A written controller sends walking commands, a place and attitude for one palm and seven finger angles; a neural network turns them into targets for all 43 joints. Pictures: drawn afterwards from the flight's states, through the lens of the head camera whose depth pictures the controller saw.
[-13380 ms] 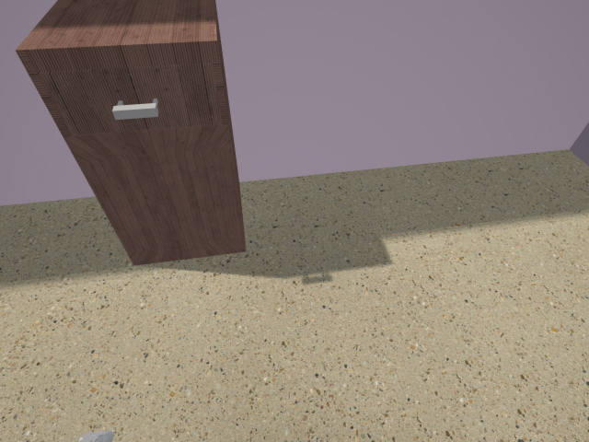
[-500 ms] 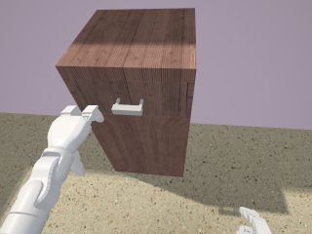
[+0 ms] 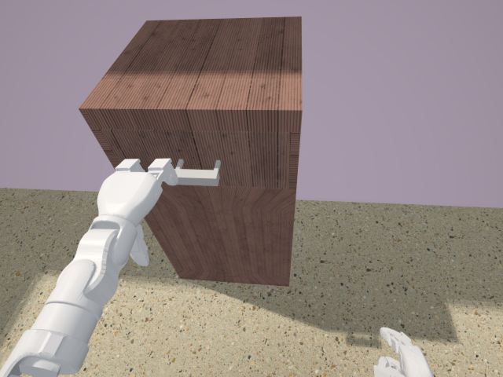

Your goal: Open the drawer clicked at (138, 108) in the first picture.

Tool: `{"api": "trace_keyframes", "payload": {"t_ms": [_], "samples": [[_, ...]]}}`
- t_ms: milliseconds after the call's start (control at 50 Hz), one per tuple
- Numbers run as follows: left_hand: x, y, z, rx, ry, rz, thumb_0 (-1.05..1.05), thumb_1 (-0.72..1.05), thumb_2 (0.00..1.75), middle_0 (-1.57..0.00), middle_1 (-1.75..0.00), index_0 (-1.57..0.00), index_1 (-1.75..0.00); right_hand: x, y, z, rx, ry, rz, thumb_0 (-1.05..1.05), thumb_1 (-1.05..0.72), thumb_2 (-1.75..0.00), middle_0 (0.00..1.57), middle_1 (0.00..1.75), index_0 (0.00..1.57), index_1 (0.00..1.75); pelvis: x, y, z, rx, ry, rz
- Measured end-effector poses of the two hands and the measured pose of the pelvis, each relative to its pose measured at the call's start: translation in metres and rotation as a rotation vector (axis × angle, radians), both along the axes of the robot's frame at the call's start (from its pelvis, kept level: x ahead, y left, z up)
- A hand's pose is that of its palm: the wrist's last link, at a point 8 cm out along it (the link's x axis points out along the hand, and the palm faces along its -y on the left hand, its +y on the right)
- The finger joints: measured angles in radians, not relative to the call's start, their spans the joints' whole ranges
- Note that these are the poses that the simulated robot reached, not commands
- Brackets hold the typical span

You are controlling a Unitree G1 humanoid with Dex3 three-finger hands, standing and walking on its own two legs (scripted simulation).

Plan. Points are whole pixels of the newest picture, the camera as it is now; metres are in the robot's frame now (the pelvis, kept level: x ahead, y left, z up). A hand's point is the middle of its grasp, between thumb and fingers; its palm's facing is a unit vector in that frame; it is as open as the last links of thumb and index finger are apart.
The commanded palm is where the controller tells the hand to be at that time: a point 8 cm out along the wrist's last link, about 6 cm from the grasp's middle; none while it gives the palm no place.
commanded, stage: move the hooked fingers above the handle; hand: left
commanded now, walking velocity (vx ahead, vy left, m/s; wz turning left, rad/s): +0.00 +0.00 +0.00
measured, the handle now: (197, 170) +0.54 +0.20 -0.04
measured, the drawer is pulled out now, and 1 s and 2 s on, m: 0.00 0.00 0.00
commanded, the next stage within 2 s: lower the fingers behind the handle in 1.86 s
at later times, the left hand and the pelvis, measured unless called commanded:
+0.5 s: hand (167, 188) +0.41 +0.21 +0.05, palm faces -0.02 -0.03 -1.00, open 13.9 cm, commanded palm +0.39 +0.22 +0.10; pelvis +0.01 +0.01 -0.01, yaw -1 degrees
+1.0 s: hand (182, 171) +0.48 +0.20 +0.03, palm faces -0.06 -0.03 -1.00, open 13.9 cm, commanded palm +0.46 +0.21 +0.09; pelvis +0.02 +0.01 -0.01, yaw -1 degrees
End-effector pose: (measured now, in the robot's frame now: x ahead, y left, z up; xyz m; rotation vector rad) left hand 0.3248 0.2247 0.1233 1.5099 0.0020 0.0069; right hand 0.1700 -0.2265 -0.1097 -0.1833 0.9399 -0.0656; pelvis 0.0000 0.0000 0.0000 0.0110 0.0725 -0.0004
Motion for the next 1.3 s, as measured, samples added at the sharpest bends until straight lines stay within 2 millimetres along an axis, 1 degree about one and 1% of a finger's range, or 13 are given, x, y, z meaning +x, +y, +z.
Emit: {"api": "trace_keyframes", "payload": {"t_ms": [140,300,500,680,780,900,1160,1300], "samples": [[0.018,0.001,-0.005,0.008,0.011,0.005,-0.01,-0.49,0.3,-0.32,-1.2,-0.32,-1.2,-0.022,-0.015,-0.007,-0.022,0.056,-0.053,0.01,-0.9,-0.9,0.2,0.29,0.2,0.3,0.003,0.0,-0.002,0.0,0.023,-0.005],[0.039,-0.009,-0.015,0.015,0.018,-0.029,-0.01,-0.49,0.3,-0.32,-1.2,-0.32,-1.2,-0.045,-0.024,-0.016,-0.041,0.124,-0.099,0.01,-0.9,-0.9,0.2,0.29,0.2,0.3,0.005,0.003,-0.004,0.0,0.05,-0.007],[0.07,-0.012,-0.02,0.027,0.022,-0.007,-0.01,-0.49,0.3,-0.32,-1.2,-0.32,-1.2,-0.062,-0.022,-0.022,-0.031,0.171,-0.143,0.01,-0.9,-0.9,0.2,0.29,0.2,0.3,0.01,0.006,-0.007,-0.002,0.082,-0.014],[0.09,-0.018,-0.029,0.031,0.047,-0.03,-0.01,-0.49,0.3,-0.32,-1.2,-0.32,-1.2,-0.073,-0.022,-0.025,-0.037,0.207,-0.159,0.01,-0.9,-0.9,0.2,0.29,0.2,0.3,0.013,0.008,-0.009,-0.004,0.109,-0.013],[0.104,-0.017,-0.032,0.036,0.043,-0.025,0.0,-0.49,0.3,-0.32,-1.2,-0.32,-1.2,-0.081,-0.024,-0.026,-0.049,0.231,-0.175,0.01,-0.9,-0.9,0.2,0.29,0.2,0.3,0.013,0.009,-0.011,-0.006,0.13,-0.013],[0.122,-0.016,-0.036,0.041,0.056,-0.01,0.0,-0.49,0.3,-0.32,-1.2,-0.32,-1.2,-0.098,-0.027,-0.028,-0.062,0.275,-0.199,0.01,-0.9,-0.9,0.2,0.29,0.2,0.3,0.015,0.01,-0.013,-0.009,0.158,-0.015],[0.153,-0.025,-0.047,0.036,0.061,-0.02,0.0,-0.49,0.3,-0.32,-1.2,-0.32,-1.2,-0.14,-0.029,-0.03,-0.082,0.38,-0.258,0.01,-0.9,-0.9,0.2,0.29,0.2,0.3,0.017,0.014,-0.018,-0.016,0.211,-0.024],[0.155,-0.026,-0.048,0.038,0.047,-0.004,0.0,-0.49,0.3,-0.34,-1.22,-0.34,-1.21,-0.156,-0.024,-0.033,-0.074,0.422,-0.26,0.01,-0.9,-0.9,0.2,0.29,0.2,0.3,0.015,0.016,-0.019,-0.019,0.222,-0.018]]}}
